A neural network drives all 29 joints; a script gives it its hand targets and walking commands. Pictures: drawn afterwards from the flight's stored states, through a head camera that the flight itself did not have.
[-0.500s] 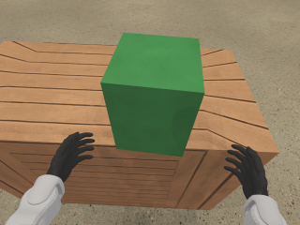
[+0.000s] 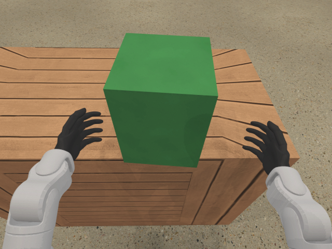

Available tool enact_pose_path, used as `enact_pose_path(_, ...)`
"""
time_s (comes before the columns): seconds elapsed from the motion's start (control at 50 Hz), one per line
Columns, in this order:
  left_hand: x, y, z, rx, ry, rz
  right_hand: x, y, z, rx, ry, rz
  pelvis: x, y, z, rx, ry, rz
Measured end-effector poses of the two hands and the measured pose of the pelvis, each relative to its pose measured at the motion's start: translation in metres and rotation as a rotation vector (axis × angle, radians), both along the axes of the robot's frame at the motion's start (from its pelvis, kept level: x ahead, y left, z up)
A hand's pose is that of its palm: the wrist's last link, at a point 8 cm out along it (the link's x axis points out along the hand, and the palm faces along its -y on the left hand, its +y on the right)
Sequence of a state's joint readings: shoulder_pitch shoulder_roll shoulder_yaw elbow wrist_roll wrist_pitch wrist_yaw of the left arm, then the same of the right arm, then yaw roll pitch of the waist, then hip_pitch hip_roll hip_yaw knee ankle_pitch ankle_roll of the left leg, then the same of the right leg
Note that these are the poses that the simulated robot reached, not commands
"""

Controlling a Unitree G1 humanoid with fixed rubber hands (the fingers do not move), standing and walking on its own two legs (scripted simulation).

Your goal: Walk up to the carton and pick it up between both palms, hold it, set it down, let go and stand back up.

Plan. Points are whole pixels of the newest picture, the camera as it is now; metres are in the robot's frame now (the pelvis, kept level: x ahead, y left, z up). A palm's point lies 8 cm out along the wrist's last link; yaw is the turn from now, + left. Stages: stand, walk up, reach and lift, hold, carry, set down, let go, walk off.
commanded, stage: reach and lift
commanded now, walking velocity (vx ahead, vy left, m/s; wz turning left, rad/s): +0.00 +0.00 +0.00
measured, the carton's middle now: (163, 104) +0.43 +0.03 +0.11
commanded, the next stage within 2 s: none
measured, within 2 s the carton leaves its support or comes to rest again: neither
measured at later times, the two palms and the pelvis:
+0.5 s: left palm (78, 102) +0.36 +0.21 +0.17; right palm (279, 122) +0.33 -0.21 +0.16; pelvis -0.01 +0.00 +0.00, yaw +0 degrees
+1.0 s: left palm (77, 65) +0.42 +0.21 +0.23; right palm (277, 85) +0.39 -0.21 +0.21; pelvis -0.02 +0.00 +0.00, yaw +1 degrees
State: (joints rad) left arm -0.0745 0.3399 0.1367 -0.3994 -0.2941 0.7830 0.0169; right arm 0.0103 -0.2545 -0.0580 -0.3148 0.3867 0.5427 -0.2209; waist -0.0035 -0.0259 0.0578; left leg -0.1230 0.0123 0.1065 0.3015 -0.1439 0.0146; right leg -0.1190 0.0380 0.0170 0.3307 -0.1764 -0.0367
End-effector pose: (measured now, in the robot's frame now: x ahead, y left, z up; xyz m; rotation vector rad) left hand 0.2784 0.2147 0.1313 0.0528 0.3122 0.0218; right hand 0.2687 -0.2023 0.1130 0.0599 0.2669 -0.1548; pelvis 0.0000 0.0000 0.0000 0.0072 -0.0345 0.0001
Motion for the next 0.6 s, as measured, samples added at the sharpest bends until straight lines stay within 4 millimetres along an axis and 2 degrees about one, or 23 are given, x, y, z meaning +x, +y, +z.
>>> enact_pose_path(0.3, 0.052, -0.005, 0.034, -0.018, -0.017, 0.009, 0.040, -0.006, 0.037, -0.026, -0.049, 0.027, -0.012, 0.000, -0.001, 0.000, 0.017, 0.003)
enact_pose_path(0.4, 0.069, -0.005, 0.040, -0.017, -0.010, 0.017, 0.051, -0.011, 0.045, -0.034, -0.036, 0.021, -0.013, -0.001, -0.001, 0.000, 0.026, 0.003)
enact_pose_path(0.6, 0.094, -0.011, 0.048, -0.019, 0.009, 0.004, 0.073, -0.005, 0.056, -0.042, -0.030, 0.026, -0.013, -0.002, -0.003, -0.005, 0.066, 0.004)
